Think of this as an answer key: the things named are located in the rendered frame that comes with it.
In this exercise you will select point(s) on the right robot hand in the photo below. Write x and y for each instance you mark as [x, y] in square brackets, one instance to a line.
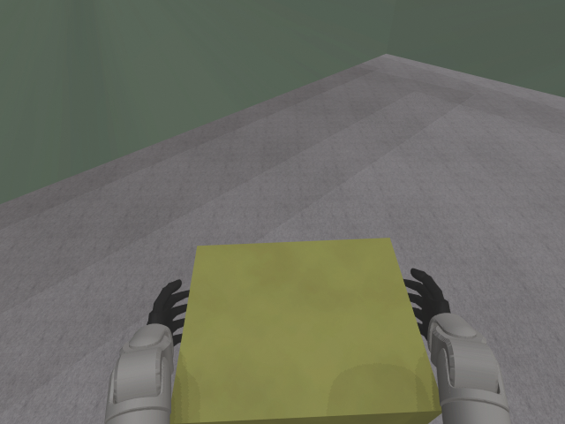
[432, 301]

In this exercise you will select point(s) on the left robot hand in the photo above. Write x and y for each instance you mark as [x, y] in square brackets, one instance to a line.
[163, 311]

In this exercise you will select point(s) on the carton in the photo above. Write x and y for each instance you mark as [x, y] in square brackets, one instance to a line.
[307, 332]

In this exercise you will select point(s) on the left robot forearm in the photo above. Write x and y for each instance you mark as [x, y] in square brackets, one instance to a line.
[140, 383]

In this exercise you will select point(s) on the right robot forearm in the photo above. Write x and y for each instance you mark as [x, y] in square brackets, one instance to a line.
[471, 388]

